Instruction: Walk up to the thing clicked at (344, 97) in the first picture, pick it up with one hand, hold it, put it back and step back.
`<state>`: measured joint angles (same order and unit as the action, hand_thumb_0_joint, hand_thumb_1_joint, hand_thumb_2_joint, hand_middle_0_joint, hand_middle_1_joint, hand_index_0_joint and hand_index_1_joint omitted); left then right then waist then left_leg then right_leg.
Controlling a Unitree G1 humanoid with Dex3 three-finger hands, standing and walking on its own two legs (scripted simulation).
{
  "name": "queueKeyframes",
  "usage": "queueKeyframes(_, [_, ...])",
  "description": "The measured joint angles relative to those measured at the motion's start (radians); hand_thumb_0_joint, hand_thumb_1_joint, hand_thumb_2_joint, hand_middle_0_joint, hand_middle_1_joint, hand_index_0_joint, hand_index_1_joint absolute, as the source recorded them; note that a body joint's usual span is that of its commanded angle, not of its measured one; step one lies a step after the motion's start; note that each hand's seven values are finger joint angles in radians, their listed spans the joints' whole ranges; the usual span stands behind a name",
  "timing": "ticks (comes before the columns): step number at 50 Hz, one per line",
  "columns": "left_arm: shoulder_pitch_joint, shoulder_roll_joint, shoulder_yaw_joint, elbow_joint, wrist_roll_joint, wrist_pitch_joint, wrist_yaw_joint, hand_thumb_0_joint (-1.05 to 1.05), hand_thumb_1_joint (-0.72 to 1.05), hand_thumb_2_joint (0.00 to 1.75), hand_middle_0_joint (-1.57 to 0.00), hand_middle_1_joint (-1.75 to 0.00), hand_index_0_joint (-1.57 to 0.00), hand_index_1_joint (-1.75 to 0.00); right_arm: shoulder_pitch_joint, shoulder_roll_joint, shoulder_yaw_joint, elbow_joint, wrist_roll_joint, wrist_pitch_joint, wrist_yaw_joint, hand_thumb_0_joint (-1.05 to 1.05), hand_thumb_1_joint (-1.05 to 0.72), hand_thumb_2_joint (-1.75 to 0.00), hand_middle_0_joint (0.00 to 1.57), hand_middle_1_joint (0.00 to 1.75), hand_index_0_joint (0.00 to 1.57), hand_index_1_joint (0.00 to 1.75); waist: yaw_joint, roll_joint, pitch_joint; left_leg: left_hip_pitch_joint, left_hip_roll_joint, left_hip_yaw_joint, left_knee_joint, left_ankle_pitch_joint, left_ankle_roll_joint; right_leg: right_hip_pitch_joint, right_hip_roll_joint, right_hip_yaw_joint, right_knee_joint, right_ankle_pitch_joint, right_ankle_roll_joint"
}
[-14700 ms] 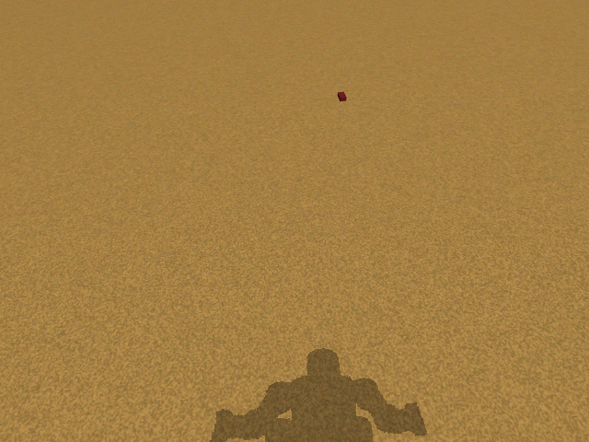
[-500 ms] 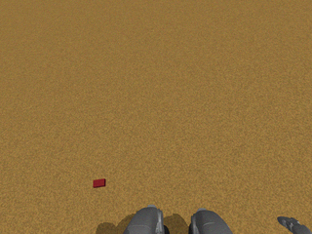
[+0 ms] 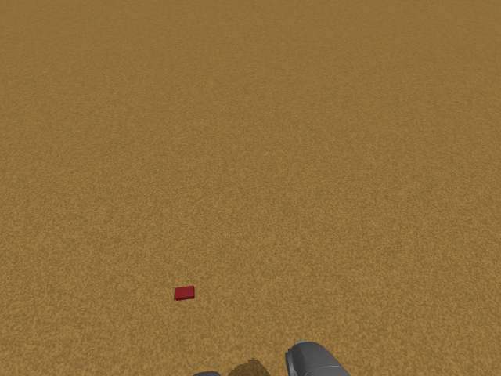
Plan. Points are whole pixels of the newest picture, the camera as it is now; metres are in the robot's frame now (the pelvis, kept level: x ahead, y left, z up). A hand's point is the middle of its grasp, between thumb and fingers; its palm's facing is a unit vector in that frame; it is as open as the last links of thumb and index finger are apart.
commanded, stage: walk up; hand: left
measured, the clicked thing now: (184, 293) +0.52 +0.26 -0.72
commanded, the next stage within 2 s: stand in 1.68 s
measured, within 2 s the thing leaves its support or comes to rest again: neither
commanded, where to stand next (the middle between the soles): +0.11 -0.05 m, yaw -5 degrees
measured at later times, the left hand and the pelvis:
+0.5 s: hand (141, 367) +0.17 +0.21 -0.12, palm faces -0.16 -0.91 -0.37, open 7.4 cm; pelvis +0.01 -0.03 +0.01, yaw -7 degrees
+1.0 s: hand out of the picture +0.14 +0.20 -0.11, palm faces -0.10 -0.94 -0.32, open 7.4 cm; pelvis +0.02 -0.03 +0.04, yaw -6 degrees
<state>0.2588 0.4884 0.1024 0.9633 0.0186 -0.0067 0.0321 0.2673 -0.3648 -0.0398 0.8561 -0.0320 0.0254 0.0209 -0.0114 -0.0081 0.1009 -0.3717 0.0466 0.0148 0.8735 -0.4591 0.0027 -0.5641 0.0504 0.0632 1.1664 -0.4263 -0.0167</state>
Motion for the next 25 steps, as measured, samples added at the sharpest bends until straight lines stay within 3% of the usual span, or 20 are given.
queueKeyframes(5, [0.011,-0.049,-0.010,0.002,0.017,0.023,-0.040,0.01,0.90,0.90,-0.20,-0.30,-0.20,-0.30,0.029,-0.010,0.003,0.027,0.001,-0.055,-0.025,0.01,-0.90,-0.90,0.21,0.30,0.21,0.30,0.007,-0.022,0.002,0.028,0.003,0.048,-0.073,0.028,0.017,0.100,0.005,0.022,-0.112,-0.042,0.004])
queueKeyframes(11, [-0.028,-0.077,-0.027,-0.009,0.009,0.021,-0.054,0.01,0.90,0.90,-0.20,-0.30,-0.20,-0.30,0.051,-0.041,-0.009,0.029,0.006,-0.090,-0.042,0.01,-0.90,-0.90,0.21,0.30,0.21,0.30,-0.005,-0.030,0.032,0.071,0.042,0.082,-0.128,0.045,0.006,0.149,-0.041,0.013,-0.219,-0.073,-0.003])
queueKeyframes(14, [-0.066,-0.081,-0.035,-0.023,0.000,0.007,-0.057,0.01,0.90,0.90,-0.20,-0.30,-0.20,-0.30,0.055,-0.059,-0.010,0.027,0.010,-0.084,-0.044,0.01,-0.90,-0.90,0.20,0.30,0.21,0.30,-0.019,-0.020,0.044,0.084,0.066,0.085,-0.139,0.048,-0.009,0.167,-0.064,-0.037,-0.305,-0.020,-0.013])
queueKeyframes(16, [-0.088,-0.082,-0.038,-0.035,-0.004,-0.009,-0.058,0.01,0.90,0.90,-0.20,-0.30,-0.20,-0.30,0.057,-0.069,-0.007,0.027,0.016,-0.071,-0.042,0.01,-0.90,-0.90,0.20,0.30,0.21,0.30,-0.026,-0.012,0.042,0.081,0.080,0.083,-0.122,0.038,-0.022,0.209,-0.065,-0.066,-0.430,0.066,-0.022])
queueKeyframes(18, [-0.108,-0.086,-0.035,-0.045,-0.002,-0.027,-0.053,0.01,0.90,0.90,-0.20,-0.30,-0.20,-0.30,0.050,-0.078,-0.003,0.033,0.026,-0.057,-0.042,0.01,-0.90,-0.90,0.20,0.30,0.21,0.30,-0.030,0.006,0.042,0.055,0.098,0.062,-0.055,0.021,-0.021,0.229,-0.049,-0.078,-0.467,0.100,0.005])
queueKeyframes(22, [-0.135,-0.106,-0.055,-0.046,-0.005,-0.030,-0.044,0.01,0.90,0.90,-0.20,-0.30,-0.20,-0.30,-0.003,-0.070,0.005,0.065,0.039,-0.032,-0.051,0.01,-0.91,-0.90,0.20,0.30,0.21,0.30,-0.025,0.013,0.032,-0.002,0.032,-0.016,0.067,-0.120,0.004,0.222,-0.055,-0.061,-0.425,0.075,0.012])
queueKeyframes(25, [-0.155,-0.122,-0.070,-0.036,-0.003,-0.015,-0.041,0.01,0.90,0.90,-0.21,-0.30,-0.20,-0.30,-0.027,-0.066,0.011,0.081,0.044,-0.047,-0.045,0.01,-0.91,-0.90,0.20,0.30,0.21,0.30,-0.024,0.029,0.011,0.004,0.017,-0.006,-0.024,-0.028,0.010,0.219,-0.061,-0.055,-0.415,0.070,0.022])
